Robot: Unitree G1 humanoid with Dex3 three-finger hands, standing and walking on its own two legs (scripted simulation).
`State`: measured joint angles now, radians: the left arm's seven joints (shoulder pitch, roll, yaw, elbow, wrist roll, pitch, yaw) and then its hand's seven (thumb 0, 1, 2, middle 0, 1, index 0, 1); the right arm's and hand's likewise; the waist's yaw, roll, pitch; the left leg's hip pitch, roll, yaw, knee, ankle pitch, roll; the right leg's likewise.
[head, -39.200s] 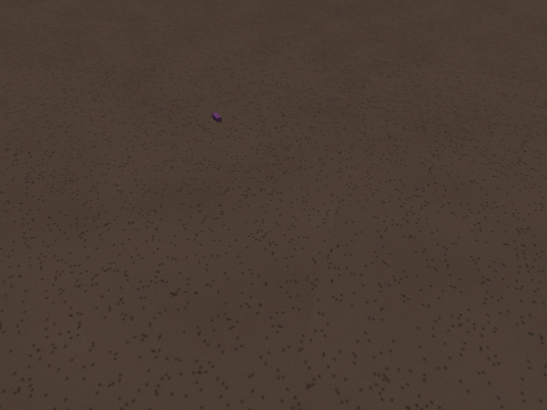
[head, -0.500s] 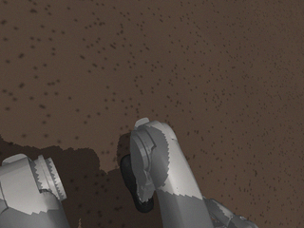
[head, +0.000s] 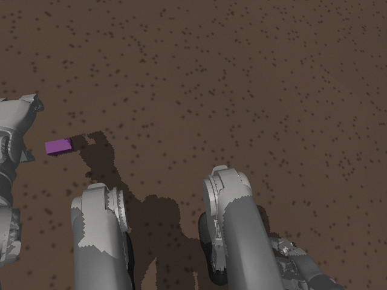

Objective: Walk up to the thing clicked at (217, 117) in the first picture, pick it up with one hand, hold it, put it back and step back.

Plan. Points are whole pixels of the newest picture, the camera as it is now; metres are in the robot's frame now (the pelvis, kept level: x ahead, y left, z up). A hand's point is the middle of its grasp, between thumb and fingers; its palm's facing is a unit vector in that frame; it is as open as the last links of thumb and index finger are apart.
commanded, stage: withdraw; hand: left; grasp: from above
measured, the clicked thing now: (59, 146) +0.47 +0.30 -0.34
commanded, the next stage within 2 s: home in 0.32 s
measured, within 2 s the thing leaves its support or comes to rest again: neither
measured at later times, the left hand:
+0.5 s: hand (27, 125) +0.48 +0.32 -0.18, palm faces -0.30 -0.04 -0.95, open 12.4 cm
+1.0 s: hand out of the picture +0.31 +0.27 +0.03, palm faces -0.23 -0.68 -0.69, open 7.7 cm
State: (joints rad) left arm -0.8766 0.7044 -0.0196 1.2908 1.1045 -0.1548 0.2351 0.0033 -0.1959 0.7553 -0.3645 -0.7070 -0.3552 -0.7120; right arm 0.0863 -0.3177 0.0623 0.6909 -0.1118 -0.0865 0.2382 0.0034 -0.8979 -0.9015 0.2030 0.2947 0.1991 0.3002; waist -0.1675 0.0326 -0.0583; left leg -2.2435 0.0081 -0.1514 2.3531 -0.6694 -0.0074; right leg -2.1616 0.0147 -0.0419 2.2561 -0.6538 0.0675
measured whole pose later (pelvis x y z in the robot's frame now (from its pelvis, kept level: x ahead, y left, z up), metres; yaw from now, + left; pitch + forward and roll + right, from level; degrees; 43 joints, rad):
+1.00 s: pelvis +0.01 +0.00 +0.14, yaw +4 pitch +31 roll -5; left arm -0.18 0.45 0.05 0.43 0.49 0.05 0.03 0.01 0.83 0.88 -0.22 -0.31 -0.21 -0.31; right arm 0.09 -0.30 -0.04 0.59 0.01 -0.03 0.04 0.01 -0.90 -0.90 0.20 0.29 0.20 0.30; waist -0.04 0.02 -0.20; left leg -1.82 0.02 -0.10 1.91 -0.64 -0.01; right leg -1.76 -0.01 -0.03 1.85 -0.63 0.04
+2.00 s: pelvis +0.08 +0.00 +0.36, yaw +8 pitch +9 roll -3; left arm 0.50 0.22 0.03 -0.13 -0.05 0.47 0.01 0.02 0.90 0.90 -0.20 -0.30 -0.20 -0.30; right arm 0.27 -0.22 0.03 0.52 0.00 -0.25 -0.19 0.01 -0.90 -0.90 0.21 0.29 0.20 0.30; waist -0.03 0.04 -0.17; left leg -0.71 0.03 -0.06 1.02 -0.48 -0.02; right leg -0.65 -0.02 -0.05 0.95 -0.46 0.03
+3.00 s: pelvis +0.09 +0.00 +0.36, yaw +8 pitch +10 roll -3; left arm 0.50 0.22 0.03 -0.13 -0.05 0.46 0.02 0.02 0.90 0.89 -0.20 -0.30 -0.20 -0.29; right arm 0.29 -0.22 0.03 0.56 0.00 -0.26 -0.20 0.02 -0.90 -0.90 0.21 0.30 0.20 0.30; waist -0.03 0.05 -0.16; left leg -0.70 0.04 -0.06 1.02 -0.49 -0.02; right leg -0.65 -0.02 -0.04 0.95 -0.47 0.03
